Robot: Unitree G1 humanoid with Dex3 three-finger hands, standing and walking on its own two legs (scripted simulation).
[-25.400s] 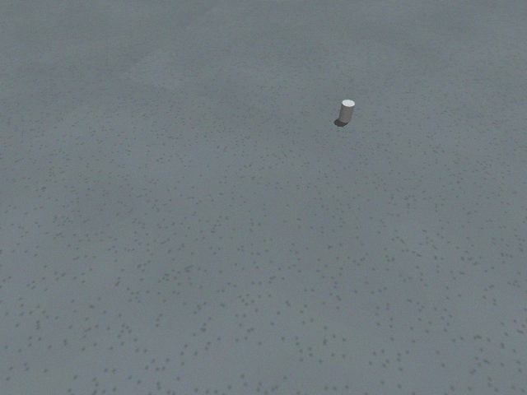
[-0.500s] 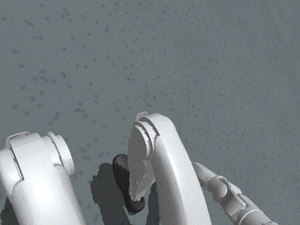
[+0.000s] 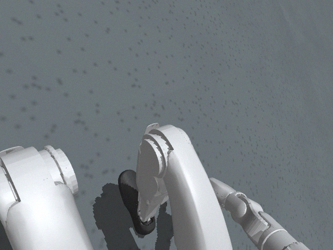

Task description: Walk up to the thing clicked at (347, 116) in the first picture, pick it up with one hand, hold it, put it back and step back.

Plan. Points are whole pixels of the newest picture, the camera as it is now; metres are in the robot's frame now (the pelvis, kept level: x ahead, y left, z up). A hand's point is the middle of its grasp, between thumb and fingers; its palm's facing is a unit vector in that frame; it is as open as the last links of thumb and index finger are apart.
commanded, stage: open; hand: left
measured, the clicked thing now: out of the picture +0.40 +0.33 -0.22
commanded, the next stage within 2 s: withdraw in 0.40 s
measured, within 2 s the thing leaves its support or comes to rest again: neither
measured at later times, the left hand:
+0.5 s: hand out of the picture +0.40 +0.33 -0.18, palm faces +0.53 -0.85 +0.02, open 16.4 cm
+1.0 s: hand out of the picture +0.35 +0.39 -0.09, palm faces +0.47 -0.88 -0.03, open 17.5 cm
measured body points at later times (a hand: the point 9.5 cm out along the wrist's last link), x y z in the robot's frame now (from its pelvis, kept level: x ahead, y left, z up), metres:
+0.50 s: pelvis +0.00 +0.00 +0.00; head +0.20 +0.21 +0.33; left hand +0.36 +0.37 -0.18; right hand +0.19 -0.23 -0.02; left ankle +0.08 +0.13 -0.25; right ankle +0.14 -0.13 -0.24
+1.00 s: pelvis +0.00 +0.00 +0.02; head +0.17 +0.19 +0.39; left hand +0.32 +0.43 -0.09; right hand +0.21 -0.23 -0.02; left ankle +0.08 +0.13 -0.25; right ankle +0.14 -0.13 -0.24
